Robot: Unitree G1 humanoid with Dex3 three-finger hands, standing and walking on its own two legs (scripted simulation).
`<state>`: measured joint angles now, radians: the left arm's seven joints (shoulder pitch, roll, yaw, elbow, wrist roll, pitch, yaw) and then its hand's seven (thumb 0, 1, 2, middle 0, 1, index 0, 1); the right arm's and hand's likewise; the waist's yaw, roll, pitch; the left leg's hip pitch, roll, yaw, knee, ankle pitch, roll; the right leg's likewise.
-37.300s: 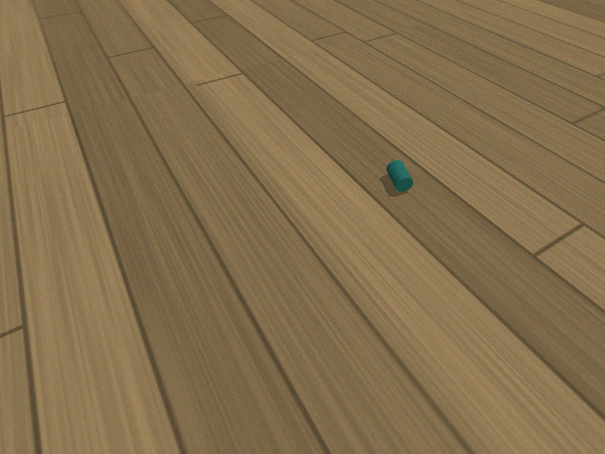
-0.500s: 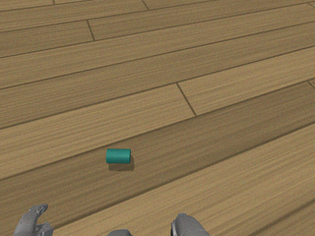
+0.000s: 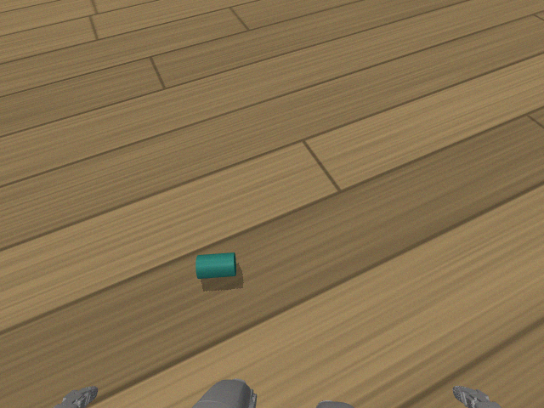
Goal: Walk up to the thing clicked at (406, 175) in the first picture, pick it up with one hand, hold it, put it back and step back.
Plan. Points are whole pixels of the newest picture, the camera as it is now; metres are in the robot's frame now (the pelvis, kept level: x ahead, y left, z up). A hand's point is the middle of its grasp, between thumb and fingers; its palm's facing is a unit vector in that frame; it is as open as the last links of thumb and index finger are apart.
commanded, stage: step back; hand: left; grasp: from above
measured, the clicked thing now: (216, 265) +0.62 +0.25 -0.72
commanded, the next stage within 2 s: none
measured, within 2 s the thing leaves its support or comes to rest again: neither
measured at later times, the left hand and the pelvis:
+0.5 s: hand out of the picture -0.06 +0.28 -0.16, palm faces +0.02 -0.93 -0.37, open 7.4 cm; pelvis -0.14 +0.01 +0.00, yaw -1 degrees
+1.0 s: hand out of the picture -0.16 +0.23 -0.14, palm faces +0.07 -0.91 -0.41, open 7.4 cm; pelvis -0.30 -0.04 -0.02, yaw +5 degrees
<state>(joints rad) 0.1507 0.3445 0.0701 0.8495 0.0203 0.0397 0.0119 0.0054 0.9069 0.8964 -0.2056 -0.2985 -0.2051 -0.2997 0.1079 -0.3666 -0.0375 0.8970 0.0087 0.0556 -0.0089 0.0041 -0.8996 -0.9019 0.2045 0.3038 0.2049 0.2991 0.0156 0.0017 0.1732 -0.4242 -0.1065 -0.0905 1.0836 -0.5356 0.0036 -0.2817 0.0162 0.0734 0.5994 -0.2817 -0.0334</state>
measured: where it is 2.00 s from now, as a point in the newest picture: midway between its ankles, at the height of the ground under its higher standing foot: outside the picture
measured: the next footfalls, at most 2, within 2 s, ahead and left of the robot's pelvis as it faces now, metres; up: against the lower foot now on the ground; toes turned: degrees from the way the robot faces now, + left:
left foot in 0.20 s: -0.04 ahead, +0.13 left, +0.00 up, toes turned +1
right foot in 0.62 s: -0.17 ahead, -0.14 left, +0.00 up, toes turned +1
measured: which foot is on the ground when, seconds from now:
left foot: up 0.00-0.18, down 0.20-0.66, up 0.68-0.98, down 1.00-1.00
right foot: down 0.00-0.22, up 0.24-0.60, down 0.62-1.00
